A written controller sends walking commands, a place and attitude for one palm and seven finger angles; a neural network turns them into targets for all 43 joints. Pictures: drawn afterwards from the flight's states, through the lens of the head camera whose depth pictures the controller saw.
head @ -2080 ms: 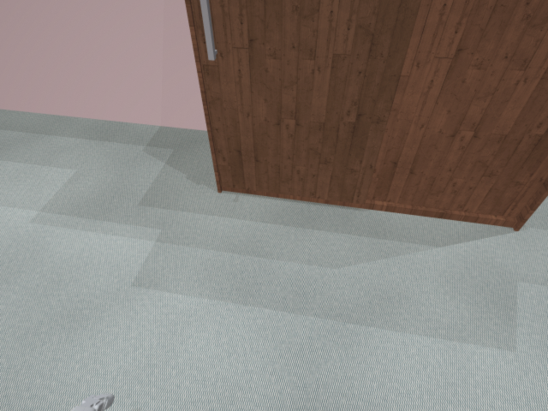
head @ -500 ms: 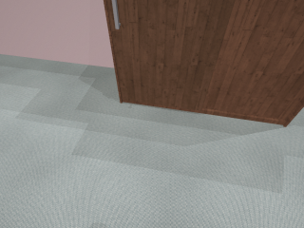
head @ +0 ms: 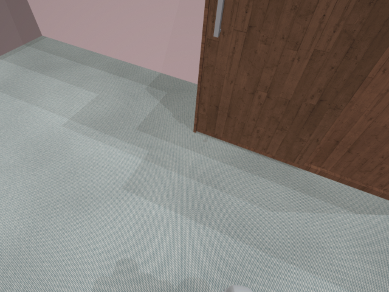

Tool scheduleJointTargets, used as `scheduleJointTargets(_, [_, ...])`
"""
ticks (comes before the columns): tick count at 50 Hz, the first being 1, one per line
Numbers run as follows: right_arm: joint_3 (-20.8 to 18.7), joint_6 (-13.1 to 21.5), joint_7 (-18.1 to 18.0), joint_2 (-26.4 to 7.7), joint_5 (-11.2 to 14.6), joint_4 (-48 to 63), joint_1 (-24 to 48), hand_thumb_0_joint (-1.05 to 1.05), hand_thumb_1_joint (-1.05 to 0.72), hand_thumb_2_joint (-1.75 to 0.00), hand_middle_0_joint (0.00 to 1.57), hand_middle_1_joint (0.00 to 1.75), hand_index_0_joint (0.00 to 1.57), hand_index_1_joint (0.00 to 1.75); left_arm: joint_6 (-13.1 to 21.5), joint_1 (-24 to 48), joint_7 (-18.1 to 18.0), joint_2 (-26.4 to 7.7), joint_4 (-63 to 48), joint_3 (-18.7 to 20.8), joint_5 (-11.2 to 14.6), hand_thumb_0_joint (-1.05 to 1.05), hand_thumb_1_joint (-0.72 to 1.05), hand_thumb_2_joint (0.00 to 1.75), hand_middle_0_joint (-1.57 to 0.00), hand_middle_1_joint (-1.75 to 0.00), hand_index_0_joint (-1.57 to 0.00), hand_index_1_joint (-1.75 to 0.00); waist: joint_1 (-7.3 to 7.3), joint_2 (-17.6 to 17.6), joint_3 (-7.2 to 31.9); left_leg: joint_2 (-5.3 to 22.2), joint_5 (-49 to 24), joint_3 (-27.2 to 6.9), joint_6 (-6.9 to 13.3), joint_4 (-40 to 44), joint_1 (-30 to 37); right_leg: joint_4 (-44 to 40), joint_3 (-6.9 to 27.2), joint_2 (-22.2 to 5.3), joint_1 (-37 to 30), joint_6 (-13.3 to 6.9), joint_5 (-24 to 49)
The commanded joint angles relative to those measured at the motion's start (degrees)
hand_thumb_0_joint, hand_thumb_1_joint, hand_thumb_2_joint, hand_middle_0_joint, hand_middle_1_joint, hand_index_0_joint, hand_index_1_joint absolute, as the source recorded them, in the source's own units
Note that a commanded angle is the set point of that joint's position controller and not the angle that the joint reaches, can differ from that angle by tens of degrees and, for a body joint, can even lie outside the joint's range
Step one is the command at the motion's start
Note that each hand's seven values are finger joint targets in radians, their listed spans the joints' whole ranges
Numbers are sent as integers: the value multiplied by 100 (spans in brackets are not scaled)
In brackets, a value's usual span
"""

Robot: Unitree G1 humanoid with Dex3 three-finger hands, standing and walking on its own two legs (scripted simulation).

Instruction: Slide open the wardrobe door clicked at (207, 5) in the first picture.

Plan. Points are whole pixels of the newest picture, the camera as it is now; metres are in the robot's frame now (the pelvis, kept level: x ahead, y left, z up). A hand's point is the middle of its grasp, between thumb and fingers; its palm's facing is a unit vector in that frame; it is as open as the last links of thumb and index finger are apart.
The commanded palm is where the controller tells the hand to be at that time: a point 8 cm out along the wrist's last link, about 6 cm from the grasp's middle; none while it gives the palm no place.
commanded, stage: walk to a spot facing it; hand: left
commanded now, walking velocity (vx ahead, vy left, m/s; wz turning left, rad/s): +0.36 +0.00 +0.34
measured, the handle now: out of the picture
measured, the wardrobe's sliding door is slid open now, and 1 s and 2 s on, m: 0.00 0.00 0.00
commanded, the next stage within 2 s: turn to face it in 0.84 s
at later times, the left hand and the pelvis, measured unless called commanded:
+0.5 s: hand (142, 241) +0.27 +0.14 -0.15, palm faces +0.26 -0.94 -0.22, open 7.4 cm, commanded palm none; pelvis +0.22 -0.06 -0.01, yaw +14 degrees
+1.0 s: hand (121, 256) +0.24 +0.19 -0.19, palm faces +0.59 -0.78 -0.21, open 7.4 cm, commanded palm none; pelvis +0.36 +0.04 -0.01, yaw +30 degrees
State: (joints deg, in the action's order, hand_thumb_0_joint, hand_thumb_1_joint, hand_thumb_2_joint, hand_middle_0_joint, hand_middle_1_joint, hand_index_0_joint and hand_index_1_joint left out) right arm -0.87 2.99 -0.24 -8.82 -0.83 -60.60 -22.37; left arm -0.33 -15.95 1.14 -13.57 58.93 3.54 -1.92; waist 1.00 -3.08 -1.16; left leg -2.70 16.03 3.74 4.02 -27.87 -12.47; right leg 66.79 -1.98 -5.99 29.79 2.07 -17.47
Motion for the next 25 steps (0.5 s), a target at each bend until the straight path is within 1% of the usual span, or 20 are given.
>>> scheduleJointTargets(1, [-289,234,-104,-944,49,149,-404,0,-90,-90,20,30,20,30,189,286,8,-250,-536,52,7,0,90,90,-20,-30,-20,-30,-11,661,-127,1430,-1143,-1840,688,1636,796,-249,134,-114,1045,135,477])
scheduleJointTargets(3, [-315,239,-112,-893,49,69,-538,0,-90,-90,20,30,20,30,187,536,-3,-201,-648,58,12,0,90,90,-20,-30,-20,-30,43,588,-239,1467,-1297,-1821,790,1667,992,-513,111,-139,1270,193,551])
scheduleJointTargets(6, [-327,235,-127,-812,33,-3,-663,0,-90,-90,20,30,20,30,222,1009,1,-161,-828,59,37,0,90,90,-20,-30,-20,-30,156,685,-423,1488,-1432,-1857,875,1683,1189,-1220,80,-151,1457,223,592])
scheduleJointTargets(8, [-343,220,-133,-815,9,-32,-694,0,-90,-90,20,30,20,30,250,1289,10,-79,-928,49,60,0,90,90,-20,-30,-20,-30,218,795,-529,1445,-1663,-1714,834,1622,1210,-1817,-21,-108,1287,209,601])
scheduleJointTargets(9, [-341,213,-135,-803,-4,-58,-758,0,-90,-90,20,30,20,30,268,1465,12,-47,-983,41,65,0,90,90,-20,-30,-20,-30,296,849,-566,1419,-1829,-1711,802,1549,1183,-2133,-78,-61,1131,175,571])
scheduleJointTargets(11, [-363,198,-131,-845,-39,-61,-713,0,-90,-90,20,30,20,30,314,1569,10,-27,-1045,46,80,0,90,90,-20,-30,-20,-30,299,983,-571,1452,-2115,-1649,744,1388,1088,-2639,-142,47,669,72,541])
scheduleJointTargets(12, [-377,193,-134,-882,-46,-61,-630,0,-90,-90,20,30,20,30,323,1538,13,-29,-1031,61,82,0,90,90,-20,-30,-20,-30,259,974,-601,1458,-2197,-1641,696,1331,846,-2822,-168,100,267,18,572])
scheduleJointTargets(13, [-390,182,-136,-952,-54,-33,-503,0,-90,-90,20,30,20,30,336,1339,14,-46,-992,89,88,0,90,90,-20,-30,-20,-30,145,983,-562,1434,-2324,-1599,647,1206,685,-2980,-224,193,-186,-34,583])
scheduleJointTargets(14, [-408,172,-139,-1016,-43,-3,-336,0,-90,-90,20,30,20,30,356,905,9,-134,-884,125,84,0,90,90,-20,-30,-20,-30,-91,951,-414,1381,-2628,-1495,557,782,486,-3192,-260,292,-869,-88,654])
scheduleJointTargets(15, [-423,167,-127,-1070,-24,24,-185,0,-90,-90,20,30,20,30,399,79,-3,-300,-626,176,66,0,90,90,-20,-30,-20,-30,-469,661,-27,1198,-2821,-1333,397,-67,295,-3501,-316,404,-1875,-131,876])
scheduleJointTargets(16, [-418,177,-77,-936,4,55,-276,0,-90,-90,20,30,20,30,482,-768,-57,-671,-371,275,14,0,90,90,-20,-30,-20,-30,-777,-71,455,818,-2164,-1141,148,-1464,-585,-3752,237,-53,-3343,-306,697])
scheduleJointTargets(17, [-332,207,-29,-491,49,220,-648,0,-90,-90,20,30,20,30,510,-1509,-145,-1327,-234,450,-57,0,90,90,-20,-30,-20,-30,-905,-1744,1319,-144,1006,-547,-163,-3496,-1937,-4471,2725,-1949,-4612,-801,63])
scheduleJointTargets(18, [-344,181,-17,-623,29,352,-341,0,-90,-90,20,30,20,30,476,-1543,-154,-1410,-214,431,66,0,90,90,-20,-30,-20,-30,-835,-1471,1281,65,1551,-790,-85,-4548,-2233,-5191,3568,-2320,-4216,-931,-508])
scheduleJointTargets(19, [-412,168,12,-618,-4,359,-230,0,-90,-90,20,30,20,30,451,-944,-158,-1160,-349,381,59,0,90,90,-20,-30,-20,-30,-597,-786,635,391,1033,-754,-64,-4929,-2424,-5386,3108,-2173,-3588,-923,-1321])
scheduleJointTargets(20, [-398,154,70,-556,-27,399,95,0,-90,-90,20,30,20,30,469,-475,-153,-906,-478,299,38,0,90,90,-20,-30,-20,-30,-499,-625,277,603,564,-595,-108,-5038,-2376,-5538,2785,-1969,-2665,-840,-1618])
scheduleJointTargets(21, [-399,75,93,-528,-39,392,248,0,-90,-90,20,30,20,30,480,-96,-175,-633,-535,228,37,0,90,90,-20,-30,-20,-30,-284,-526,-69,818,249,-625,-146,-5059,-2308,-5610,2136,-1873,-2032,-749,-1457])
scheduleJointTargets(22, [-377,-7,134,-492,-61,382,387,0,-90,-90,20,30,20,30,519,14,-177,-371,-539,129,21,0,90,90,-20,-30,-20,-30,-201,-404,-265,935,25,-601,-209,-4918,-2084,-5616,1449,-1673,-1547,-656,-870])
scheduleJointTargets(23, [-365,-95,156,-397,-68,361,357,0,-90,-90,20,30,20,30,546,-16,-178,-211,-510,56,16,0,90,90,-20,-30,-20,-30,-88,-365,-317,921,-148,-565,-260,-4797,-1995,-5615,853,-1472,-1333,-560,-322])
scheduleJointTargets(24, [-355,-168,168,-360,-69,353,329,0,-90,-90,20,30,20,30,551,-84,-182,-155,-468,31,16,0,90,90,-20,-30,-20,-30,-28,-396,-307,906,-257,-500,-301,-4711,-2027,-5601,481,-1372,-1314,-525,81])
scheduleJointTargets(25, [-351,-219,181,-374,-67,358,330,0,-90,-90,20,30,20,30,558,-149,-188,-175,-428,30,18,0,90,90,-20,-30,-20,-30,3,-448,-251,925,-353,-446,-352,-4600,-2134,-5597,205,-1332,-1445,-533,350])
